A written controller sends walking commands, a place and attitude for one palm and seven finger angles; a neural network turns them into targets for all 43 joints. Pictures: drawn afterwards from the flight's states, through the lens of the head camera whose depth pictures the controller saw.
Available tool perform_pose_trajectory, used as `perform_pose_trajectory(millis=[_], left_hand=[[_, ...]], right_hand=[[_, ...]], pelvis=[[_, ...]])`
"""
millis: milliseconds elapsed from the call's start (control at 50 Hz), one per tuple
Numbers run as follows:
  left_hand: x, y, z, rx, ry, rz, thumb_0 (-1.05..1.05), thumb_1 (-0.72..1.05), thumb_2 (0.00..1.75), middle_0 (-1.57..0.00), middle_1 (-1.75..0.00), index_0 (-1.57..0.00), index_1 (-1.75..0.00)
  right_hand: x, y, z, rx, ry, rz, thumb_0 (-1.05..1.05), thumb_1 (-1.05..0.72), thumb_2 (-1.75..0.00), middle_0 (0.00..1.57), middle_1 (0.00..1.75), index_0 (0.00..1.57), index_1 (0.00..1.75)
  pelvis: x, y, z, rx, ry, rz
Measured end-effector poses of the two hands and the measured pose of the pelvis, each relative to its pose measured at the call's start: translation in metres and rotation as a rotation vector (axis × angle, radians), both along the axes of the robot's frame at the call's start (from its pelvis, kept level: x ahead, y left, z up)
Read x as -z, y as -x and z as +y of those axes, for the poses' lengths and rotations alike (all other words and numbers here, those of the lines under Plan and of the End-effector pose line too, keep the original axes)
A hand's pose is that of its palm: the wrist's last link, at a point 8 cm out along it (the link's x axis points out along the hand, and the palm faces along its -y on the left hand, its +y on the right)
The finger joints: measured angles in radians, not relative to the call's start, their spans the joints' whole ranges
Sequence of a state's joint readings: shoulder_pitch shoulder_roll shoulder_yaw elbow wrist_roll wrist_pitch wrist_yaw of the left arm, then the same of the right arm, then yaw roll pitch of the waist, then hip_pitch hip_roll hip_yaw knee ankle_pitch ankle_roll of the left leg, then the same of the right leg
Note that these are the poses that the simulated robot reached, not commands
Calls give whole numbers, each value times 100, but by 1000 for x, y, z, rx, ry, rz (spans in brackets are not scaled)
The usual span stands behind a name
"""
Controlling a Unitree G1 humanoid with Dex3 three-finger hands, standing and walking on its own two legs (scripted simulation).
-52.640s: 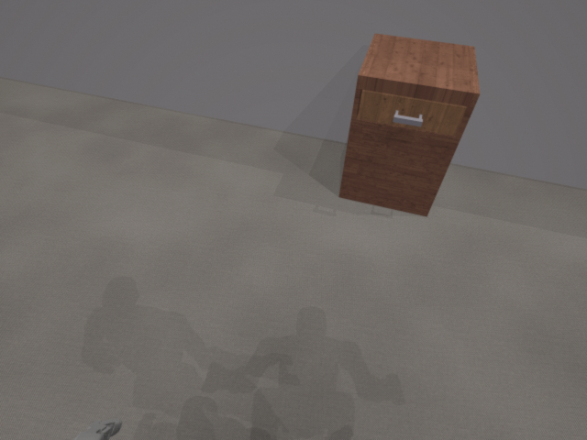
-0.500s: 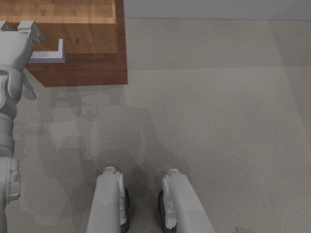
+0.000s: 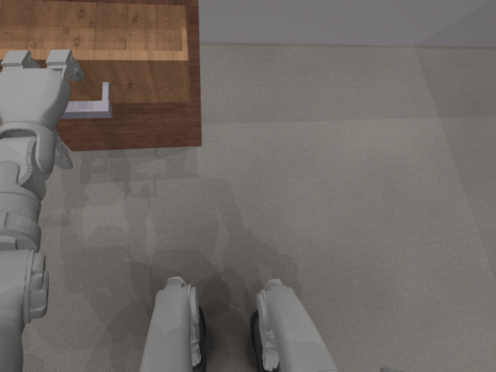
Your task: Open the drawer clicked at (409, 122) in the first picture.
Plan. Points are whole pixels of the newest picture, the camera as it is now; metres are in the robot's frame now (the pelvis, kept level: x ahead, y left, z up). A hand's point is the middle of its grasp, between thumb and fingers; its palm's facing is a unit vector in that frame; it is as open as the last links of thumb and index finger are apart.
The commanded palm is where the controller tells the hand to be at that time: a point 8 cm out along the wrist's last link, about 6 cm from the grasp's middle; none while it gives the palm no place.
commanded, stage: re-aim the fingers above the handle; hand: left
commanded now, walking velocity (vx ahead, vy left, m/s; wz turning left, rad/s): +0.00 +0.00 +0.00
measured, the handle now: (78, 99) +0.57 +0.28 -0.08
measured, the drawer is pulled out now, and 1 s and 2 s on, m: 0.12 0.12 0.12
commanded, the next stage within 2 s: lower the fingers behind the handle in 1.92 s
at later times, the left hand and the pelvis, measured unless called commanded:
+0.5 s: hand (54, 108) +0.51 +0.29 -0.03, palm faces -0.03 +0.00 -1.00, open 13.8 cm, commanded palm +0.50 +0.26 +0.02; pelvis +0.00 -0.01 +0.00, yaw +0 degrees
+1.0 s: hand (36, 115) +0.50 +0.32 -0.03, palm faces -0.12 +0.02 -0.99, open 13.8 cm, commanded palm +0.50 +0.28 +0.02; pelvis +0.00 -0.01 +0.00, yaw +0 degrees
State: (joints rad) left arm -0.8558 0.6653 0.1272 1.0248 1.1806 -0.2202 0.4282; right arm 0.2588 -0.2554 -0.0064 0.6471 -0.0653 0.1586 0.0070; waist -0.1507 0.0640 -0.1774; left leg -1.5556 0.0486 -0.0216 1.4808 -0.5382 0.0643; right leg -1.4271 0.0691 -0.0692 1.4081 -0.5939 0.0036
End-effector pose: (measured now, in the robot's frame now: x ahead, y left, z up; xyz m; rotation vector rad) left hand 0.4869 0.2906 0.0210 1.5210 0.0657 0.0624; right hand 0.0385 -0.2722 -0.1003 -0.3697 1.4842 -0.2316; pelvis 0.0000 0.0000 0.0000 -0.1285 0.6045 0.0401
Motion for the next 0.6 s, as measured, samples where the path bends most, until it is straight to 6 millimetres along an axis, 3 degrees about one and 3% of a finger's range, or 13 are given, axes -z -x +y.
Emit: perform_pose_trajectory(millis=[160,260,380,480,600], left_hand=[[0,9,17,-108,-63,73,0,-49,31,-32,-120,-32,-120],[-9,10,1,-43,-30,117,0,-49,31,-32,-120,-32,-120],[-17,-2,-18,23,-6,66,0,-49,30,-32,-120,-32,-120],[-9,-8,-8,-40,-36,25,0,-49,30,-32,-120,-32,-120],[9,9,8,-95,-75,108,0,-49,31,-32,-120,-32,-120]], right_hand=[[7,12,10,15,-56,35,0,-90,-90,20,30,20,30],[1,12,10,15,-52,22,0,-90,-90,21,30,20,30],[-5,6,-1,11,-17,-31,0,-90,-90,21,30,20,30],[2,7,-12,9,-6,-37,0,-90,-90,21,30,20,30],[11,10,-13,7,-30,7,0,-90,-90,20,30,20,30]], pelvis=[[-3,4,-2,3,-11,-3],[-10,2,-6,-6,-14,-16],[-8,0,-9,-6,-13,-17],[2,3,-12,7,-16,-2],[4,3,-14,16,-27,6]])
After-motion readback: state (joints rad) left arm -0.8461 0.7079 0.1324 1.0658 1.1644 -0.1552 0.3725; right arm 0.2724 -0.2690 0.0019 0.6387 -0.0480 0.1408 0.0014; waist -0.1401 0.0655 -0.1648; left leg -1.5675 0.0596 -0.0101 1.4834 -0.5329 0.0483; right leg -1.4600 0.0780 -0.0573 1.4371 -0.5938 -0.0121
